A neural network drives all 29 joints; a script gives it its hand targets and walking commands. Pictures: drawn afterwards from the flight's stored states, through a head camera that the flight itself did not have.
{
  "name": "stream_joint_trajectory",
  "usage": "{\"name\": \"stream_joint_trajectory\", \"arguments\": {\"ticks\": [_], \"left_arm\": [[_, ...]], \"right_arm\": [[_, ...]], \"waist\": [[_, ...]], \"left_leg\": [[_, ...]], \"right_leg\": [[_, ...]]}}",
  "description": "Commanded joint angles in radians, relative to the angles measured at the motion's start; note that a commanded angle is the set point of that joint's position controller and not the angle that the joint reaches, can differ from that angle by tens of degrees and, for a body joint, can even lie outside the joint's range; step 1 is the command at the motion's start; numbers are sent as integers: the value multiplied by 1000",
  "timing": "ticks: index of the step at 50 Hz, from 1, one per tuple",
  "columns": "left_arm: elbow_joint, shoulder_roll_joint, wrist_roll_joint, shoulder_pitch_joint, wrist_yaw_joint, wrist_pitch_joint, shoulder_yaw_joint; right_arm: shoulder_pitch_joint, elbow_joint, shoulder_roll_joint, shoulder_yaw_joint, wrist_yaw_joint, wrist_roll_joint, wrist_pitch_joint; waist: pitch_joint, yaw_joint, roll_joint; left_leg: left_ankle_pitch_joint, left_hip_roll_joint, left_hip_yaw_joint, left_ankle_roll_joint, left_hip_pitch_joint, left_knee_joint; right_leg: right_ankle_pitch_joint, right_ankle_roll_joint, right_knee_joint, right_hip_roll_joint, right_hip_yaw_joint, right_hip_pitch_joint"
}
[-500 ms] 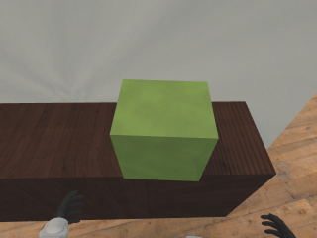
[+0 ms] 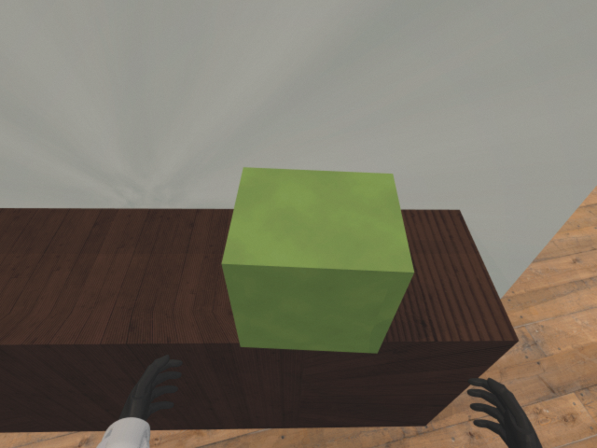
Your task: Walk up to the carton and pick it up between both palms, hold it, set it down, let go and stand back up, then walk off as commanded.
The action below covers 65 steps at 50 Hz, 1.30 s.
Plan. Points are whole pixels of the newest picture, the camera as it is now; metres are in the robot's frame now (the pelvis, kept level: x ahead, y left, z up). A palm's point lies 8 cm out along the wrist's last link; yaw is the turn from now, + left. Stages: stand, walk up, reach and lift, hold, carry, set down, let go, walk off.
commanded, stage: reach and lift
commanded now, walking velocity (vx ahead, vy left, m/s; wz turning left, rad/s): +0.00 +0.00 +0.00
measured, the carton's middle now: (313, 264) +0.42 -0.01 -0.03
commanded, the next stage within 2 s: none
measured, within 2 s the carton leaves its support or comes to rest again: neither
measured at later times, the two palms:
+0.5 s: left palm (134, 404) +0.19 +0.23 -0.04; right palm (498, 410) +0.19 -0.25 -0.02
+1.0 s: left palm (148, 345) +0.25 +0.23 -0.01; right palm (483, 351) +0.25 -0.23 +0.01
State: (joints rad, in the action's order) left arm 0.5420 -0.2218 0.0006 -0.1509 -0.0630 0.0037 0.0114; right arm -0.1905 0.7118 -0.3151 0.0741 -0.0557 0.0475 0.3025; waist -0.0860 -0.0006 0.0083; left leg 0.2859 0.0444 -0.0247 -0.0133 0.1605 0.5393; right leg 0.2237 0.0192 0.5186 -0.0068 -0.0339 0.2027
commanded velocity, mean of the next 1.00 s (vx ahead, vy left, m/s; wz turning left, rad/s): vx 0.00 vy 0.00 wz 0.00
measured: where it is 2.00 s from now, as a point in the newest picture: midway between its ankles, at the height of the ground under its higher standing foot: outside the picture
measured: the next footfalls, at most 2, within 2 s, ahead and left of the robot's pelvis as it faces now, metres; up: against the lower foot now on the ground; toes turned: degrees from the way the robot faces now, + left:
none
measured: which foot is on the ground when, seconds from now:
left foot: down 0.00-1.00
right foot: down 0.00-1.00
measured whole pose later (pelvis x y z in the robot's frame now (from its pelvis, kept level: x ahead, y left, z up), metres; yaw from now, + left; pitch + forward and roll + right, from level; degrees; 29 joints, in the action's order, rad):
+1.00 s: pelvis +0.03 +0.02 +0.01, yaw +0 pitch -3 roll -1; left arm 0.51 -0.25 0.15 -0.08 -0.09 -0.27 0.11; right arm -0.06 0.58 -0.25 0.07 -0.06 0.26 0.32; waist -0.03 0.00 0.01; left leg 0.30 0.04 -0.03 -0.02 0.15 0.50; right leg 0.21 0.03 0.43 -0.01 -0.03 0.17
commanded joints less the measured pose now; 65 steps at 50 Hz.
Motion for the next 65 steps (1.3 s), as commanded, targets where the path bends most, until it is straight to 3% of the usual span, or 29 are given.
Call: {"name": "stream_joint_trajectory", "arguments": {"ticks": [1, 2, 4, 5, 6, 7, 11, 14, 19, 24, 27, 30, 34, 35, 37, 38, 42, 43, 44, 45, 46, 50, 56, 59, 61, 62, 63, 64, 65], "left_arm": [[-241, -139, 133, 87, -19, -123, -43], [-219, -149, 146, 75, -13, -145, -42], [-213, -149, 151, 59, -6, -184, -45], [-202, -139, 159, 48, -1, -195, -42], [-200, -143, 154, 19, 1, -212, -54], [-209, -131, 164, -6, 9, -231, -48], [-197, -130, 160, -40, 26, -331, -43], [-226, -122, 159, -61, 22, -384, -20], [-274, -96, 191, -67, 4, -452, 41], [-305, -91, 205, -51, -19, -501, 74], [-298, -88, 217, -43, -17, -515, 69], [-252, -83, 211, -22, -21, -500, 82], [-225, -103, 236, 94, -34, -468, 68], [-226, -104, 232, 93, -39, -454, 70], [-220, -100, 248, 99, -31, -429, 80], [-241, -117, 243, 142, -37, -419, 71], [-292, -124, 264, 202, -51, -372, 73], [-291, -115, 266, 176, -41, -362, 71], [-285, -112, 253, 182, -41, -345, 58], [-274, -138, 251, 220, -37, -327, 42], [-297, -115, 250, 198, -33, -318, 48], [-390, -122, 268, 304, -29, -253, 34], [-480, -112, 241, 328, -24, -112, 8], [-496, -124, 245, 405, -19, -35, -13], [-540, -130, 244, 412, -18, 13, -44], [-536, -125, 250, 456, -15, 34, -33], [-514, -143, 240, 508, -18, 46, -47], [-496, -145, 250, 567, -16, 66, -36], [-507, -146, 256, 556, -17, 82, -44]], "right_arm": [[71, -265, -3, 35, 8, 51, 55], [67, -298, 16, 25, 14, 51, 67], [63, -309, 23, 17, 21, 57, 80], [56, -297, 10, 17, 23, 60, 83], [32, -299, 27, 17, 25, 64, 94], [2, -282, 20, 3, 26, 73, 105], [-29, -241, 33, -16, 27, 104, 170], [-9, -245, 18, -19, 15, 143, 210], [21, -240, -15, -18, -12, 197, 242], [43, -275, -20, -26, -29, 229, 254], [53, -320, -27, -52, -21, 238, 256], [89, -291, -29, -45, -25, 233, 230], [158, -275, -33, -45, -22, 217, 181], [180, -295, -57, -30, -21, 224, 171], [178, -305, -45, -28, -14, 207, 143], [201, -320, -46, -26, -13, 207, 132], [265, -360, -61, -20, -9, 221, 93], [235, -393, -64, -22, -4, 217, 84], [238, -353, -78, -23, 1, 227, 74], [289, -360, -80, -36, 5, 231, 61], [248, -353, -86, -24, 9, 233, 48], [341, -450, -100, -7, 19, 243, 5], [382, -483, -139, 15, 35, 249, -88], [445, -499, -141, 19, 47, 253, -149], [458, -564, -144, 23, 59, 246, -177], [502, -574, -145, 42, 63, 241, -189], [542, -541, -140, 39, 58, 237, -212], [577, -523, -131, 66, 59, 223, -236], [555, -531, -134, 62, 58, 221, -247]], "waist": [[147, 33, 86], [149, 38, 111], [161, 44, 100], [164, 27, 103], [157, 52, 90], [191, 24, 97], [190, 20, 70], [192, 31, 7], [192, 9, -36], [196, 13, -38], [191, 13, -1], [145, 19, -22], [142, 16, 3], [139, 31, 0], [160, 8, 22], [178, 31, 0], [238, 25, -13], [264, 16, 24], [234, 27, -7], [232, 40, 4], [246, 12, 13], [285, 22, -12], [301, 14, -45], [284, -5, -42], [326, 16, -22], [331, -1, -18], [280, 4, -44], [281, -16, -43], [272, -6, -50]], "left_leg": [[10, -64, -61, 27, -6, -205], [-2, -63, -63, 35, 9, -197], [-48, -64, -56, 30, -12, -195], [-84, -72, -54, 23, -36, -194], [-125, -70, -59, 16, -24, -184], [-187, -73, -47, 7, -53, -174], [-307, -76, -28, -20, -77, -157], [-337, -73, -16, -46, -87, -154], [-325, -62, 3, -73, -85, -148], [-290, -40, 17, -76, -66, -158], [-317, -59, 4, -63, -49, -150], [-228, -52, 5, -56, -11, -179], [-103, -56, -1, -44, 35, -198], [-100, -51, 6, -44, 46, -208], [-90, -52, 2, -40, 21, -217], [-91, -53, 4, -42, 31, -211], [-148, -61, 1, -44, 14, -197], [-206, -54, -1, -44, -21, -197], [-235, -57, 3, -54, -29, -193], [-254, -64, -2, -53, -35, -181], [-295, -55, 4, -60, -73, -191], [-312, -57, 1, -71, -86, -182], [-457, -52, 8, -88, -156, -185], [-386, -59, 1, -80, -145, -204], [-391, -61, -3, -69, -144, -213], [-367, -59, 3, -66, -132, -214], [-312, -60, -1, -65, -102, -228], [-229, -58, -1, -59, -93, -240], [-217, -51, -3, -54, -101, -252]], "right_leg": [[69, -35, -182, 11, -1, -77], [46, -31, -186, 4, -9, -74], [-1, -29, -184, 4, -8, -68], [-32, -26, -191, 8, 2, -71], [-71, -22, -179, 10, 2, -76], [-140, -23, -176, 9, 2, -108], [-254, -19, -167, 18, 2, -146], [-194, -37, -175, 29, 16, -115], [-125, -65, -178, 47, 35, -92], [-105, -70, -159, 47, 34, -88], [-135, -62, -156, 52, 33, -116], [-85, -62, -158, 37, 24, -94], [11, -55, -168, 29, 12, -90], [8, -52, -156, 29, 13, -79], [-7, -48, -168, 27, 14, -96], [0, -49, -158, 26, 12, -97], [-66, -46, -153, 26, 14, -108], [-127, -45, -155, 36, 15, -126], [-144, -44, -152, 38, 19, -113], [-148, -40, -155, 37, 13, -122], [-195, -40, -162, 43, 17, -129], [-190, -47, -163, 54, 14, -130], [-316, -56, -178, 65, 29, -139], [-259, -47, -206, 60, 22, -131], [-277, -41, -208, 64, 19, -176], [-263, -39, -205, 62, 24, -163], [-208, -39, -207, 59, 21, -138], [-143, -38, -215, 53, 22, -119], [-128, -36, -212, 55, 30, -107]]}}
